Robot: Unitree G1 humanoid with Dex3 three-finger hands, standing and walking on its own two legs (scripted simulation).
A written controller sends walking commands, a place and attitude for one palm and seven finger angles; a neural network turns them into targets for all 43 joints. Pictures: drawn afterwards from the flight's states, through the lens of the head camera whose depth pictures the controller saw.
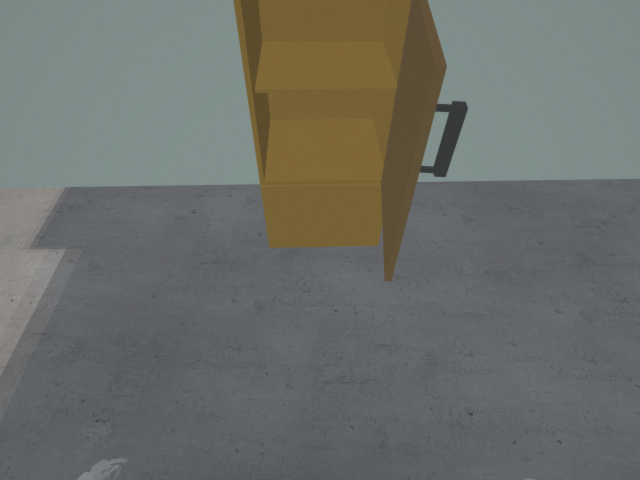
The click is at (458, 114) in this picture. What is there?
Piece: cupboard door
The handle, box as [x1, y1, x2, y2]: [420, 101, 467, 176]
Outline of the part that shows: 465,102 452,101 451,104 437,104 435,111 448,111 449,114 434,166 421,166 420,172 432,172 434,176 445,176 467,109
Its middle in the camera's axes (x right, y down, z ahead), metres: +0.23 -0.19 +0.76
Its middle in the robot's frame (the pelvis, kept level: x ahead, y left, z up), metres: +0.71 -0.19 +0.03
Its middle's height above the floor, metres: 0.80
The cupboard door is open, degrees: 84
